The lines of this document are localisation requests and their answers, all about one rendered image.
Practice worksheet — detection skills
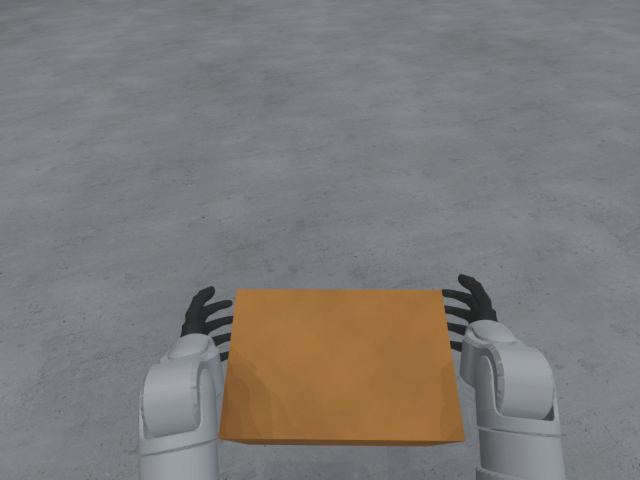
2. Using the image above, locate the carton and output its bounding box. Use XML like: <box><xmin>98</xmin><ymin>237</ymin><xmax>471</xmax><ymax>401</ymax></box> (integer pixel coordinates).
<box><xmin>218</xmin><ymin>289</ymin><xmax>465</xmax><ymax>446</ymax></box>

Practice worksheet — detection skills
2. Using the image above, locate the left robot hand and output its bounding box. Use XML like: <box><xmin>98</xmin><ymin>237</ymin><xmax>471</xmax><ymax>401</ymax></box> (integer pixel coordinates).
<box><xmin>180</xmin><ymin>286</ymin><xmax>233</xmax><ymax>362</ymax></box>

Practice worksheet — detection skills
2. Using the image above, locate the robot right forearm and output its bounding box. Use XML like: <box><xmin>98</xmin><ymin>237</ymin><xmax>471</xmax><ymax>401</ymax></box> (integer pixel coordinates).
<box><xmin>460</xmin><ymin>320</ymin><xmax>568</xmax><ymax>480</ymax></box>

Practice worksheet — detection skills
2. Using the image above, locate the robot left forearm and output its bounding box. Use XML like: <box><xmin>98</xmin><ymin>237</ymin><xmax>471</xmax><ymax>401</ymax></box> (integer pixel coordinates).
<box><xmin>138</xmin><ymin>333</ymin><xmax>225</xmax><ymax>480</ymax></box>

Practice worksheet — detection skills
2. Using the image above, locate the right robot hand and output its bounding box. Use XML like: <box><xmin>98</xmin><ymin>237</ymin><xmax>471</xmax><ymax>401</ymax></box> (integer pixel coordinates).
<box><xmin>442</xmin><ymin>274</ymin><xmax>498</xmax><ymax>352</ymax></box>

